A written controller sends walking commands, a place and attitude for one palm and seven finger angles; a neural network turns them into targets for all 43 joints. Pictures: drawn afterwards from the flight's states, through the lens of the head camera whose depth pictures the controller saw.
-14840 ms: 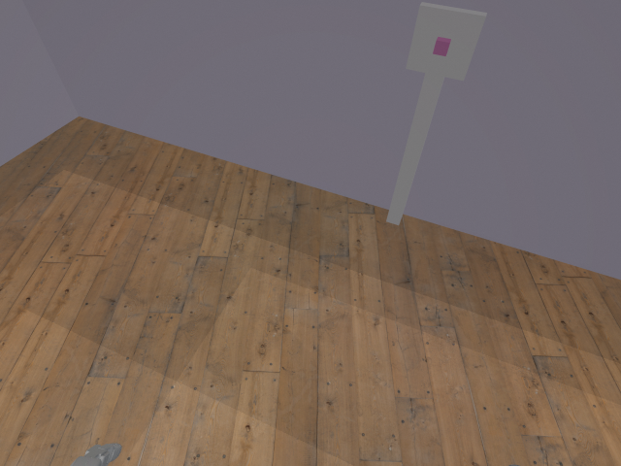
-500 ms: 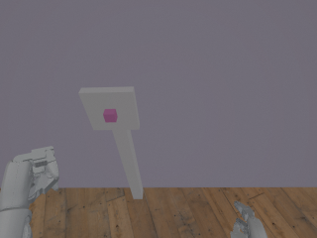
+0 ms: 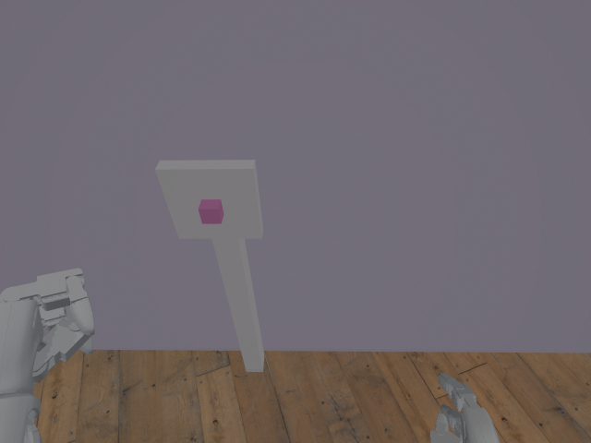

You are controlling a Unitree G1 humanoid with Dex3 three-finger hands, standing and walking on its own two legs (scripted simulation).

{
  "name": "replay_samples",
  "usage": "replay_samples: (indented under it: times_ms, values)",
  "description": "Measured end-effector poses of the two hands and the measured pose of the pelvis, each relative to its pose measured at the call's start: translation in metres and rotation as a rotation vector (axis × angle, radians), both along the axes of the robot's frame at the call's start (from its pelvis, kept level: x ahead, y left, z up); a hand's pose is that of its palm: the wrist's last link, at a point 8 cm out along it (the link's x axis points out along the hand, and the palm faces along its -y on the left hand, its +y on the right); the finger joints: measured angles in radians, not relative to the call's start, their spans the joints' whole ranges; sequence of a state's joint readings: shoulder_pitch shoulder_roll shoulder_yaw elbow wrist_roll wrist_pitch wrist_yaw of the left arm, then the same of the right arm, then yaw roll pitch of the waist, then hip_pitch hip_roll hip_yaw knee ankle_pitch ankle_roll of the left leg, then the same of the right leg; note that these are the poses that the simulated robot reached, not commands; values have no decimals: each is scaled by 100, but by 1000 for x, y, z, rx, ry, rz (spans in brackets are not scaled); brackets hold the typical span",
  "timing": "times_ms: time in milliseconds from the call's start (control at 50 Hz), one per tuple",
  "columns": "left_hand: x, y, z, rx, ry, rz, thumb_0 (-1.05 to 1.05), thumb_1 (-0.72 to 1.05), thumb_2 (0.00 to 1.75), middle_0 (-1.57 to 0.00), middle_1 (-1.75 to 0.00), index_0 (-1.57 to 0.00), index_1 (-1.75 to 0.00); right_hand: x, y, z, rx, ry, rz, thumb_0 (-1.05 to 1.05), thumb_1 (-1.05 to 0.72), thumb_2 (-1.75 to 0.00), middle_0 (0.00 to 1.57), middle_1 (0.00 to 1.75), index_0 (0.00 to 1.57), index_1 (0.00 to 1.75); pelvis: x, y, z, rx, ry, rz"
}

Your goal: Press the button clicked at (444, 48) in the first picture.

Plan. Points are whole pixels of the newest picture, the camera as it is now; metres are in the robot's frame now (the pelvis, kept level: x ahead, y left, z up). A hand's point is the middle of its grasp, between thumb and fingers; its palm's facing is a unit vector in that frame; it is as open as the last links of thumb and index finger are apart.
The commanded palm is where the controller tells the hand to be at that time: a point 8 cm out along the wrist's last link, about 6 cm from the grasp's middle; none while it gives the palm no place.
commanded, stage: step back with the hand held close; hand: left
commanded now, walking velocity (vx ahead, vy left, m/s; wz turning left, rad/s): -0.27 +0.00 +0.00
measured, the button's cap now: (211, 210) +0.51 +0.24 +0.02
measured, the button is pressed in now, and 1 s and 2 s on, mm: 0 0 0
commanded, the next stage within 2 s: stop stepping back and stand still in 1.62 s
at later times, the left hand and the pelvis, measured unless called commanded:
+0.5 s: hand (66, 345) +0.16 +0.25 +0.15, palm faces +0.33 -0.80 -0.50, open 3.1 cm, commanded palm +0.10 +0.29 +0.17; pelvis -0.04 +0.02 -0.01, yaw -1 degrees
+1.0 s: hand (21, 400) +0.10 +0.26 +0.16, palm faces +0.41 -0.77 -0.49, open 3.1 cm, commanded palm +0.04 +0.30 +0.17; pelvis -0.09 +0.01 -0.02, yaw +1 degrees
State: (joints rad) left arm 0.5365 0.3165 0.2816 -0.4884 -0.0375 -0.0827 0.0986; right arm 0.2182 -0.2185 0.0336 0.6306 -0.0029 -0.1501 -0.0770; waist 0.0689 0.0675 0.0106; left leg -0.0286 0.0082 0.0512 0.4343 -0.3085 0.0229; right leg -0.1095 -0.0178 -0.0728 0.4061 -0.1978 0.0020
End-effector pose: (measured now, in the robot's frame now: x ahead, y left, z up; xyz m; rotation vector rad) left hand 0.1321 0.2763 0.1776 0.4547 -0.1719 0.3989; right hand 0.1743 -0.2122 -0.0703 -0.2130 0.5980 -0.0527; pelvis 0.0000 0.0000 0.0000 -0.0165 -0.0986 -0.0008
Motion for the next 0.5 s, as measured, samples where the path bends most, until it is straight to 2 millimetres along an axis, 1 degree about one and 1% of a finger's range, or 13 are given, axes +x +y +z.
replay_samples:
  times_ms: [120, 200, 260, 360, 440, 500]
  values:
    - [6, 8, 1, 26, -9, 5, 2, 88, 90, -130, -150, -130, -150, -11, -5, -1, -9, 45, -23, 2, -90, -90, 20, 30, 20, 30, -8, 0, 1, -3, 47, -8]
    - [12, 5, -6, 40, 35, -40, 2, 89, 90, -130, -150, -130, -150, -24, -13, -4, -31, 95, -64, 2, -90, -90, 20, 30, 20, 30, -13, 4, 1, 2, 83, -16]
    - [13, 3, -8, 60, 63, -81, 2, 89, 90, -130, -150, -130, -150, -35, -19, -7, -44, 127, -103, 2, -90, -90, 20, 30, 20, 30, -16, 8, 0, 7, 97, -19]
    - [6, 8, -4, 105, 60, -106, 2, 88, 90, -130, -150, -130, -150, -48, -23, -9, -55, 152, -151, 2, -90, -90, 20, 30, 20, 30, -24, 13, -3, 13, 103, -22]
    - [-5, 15, -3, 118, 39, -94, 2, 88, 90, -130, -150, -130, -150, -55, -20, -7, -56, 140, -156, 2, -90, -90, 20, 30, 20, 30, -33, 16, -6, 18, 99, -23]
    - [-14, 16, -4, 118, 23, -85, 2, 88, 90, -130, -150, -130, -150, -58, -15, -6, -53, 116, -144, 2, -90, -90, 20, 30, 20, 30, -41, 17, -8, 21, 94, -23]
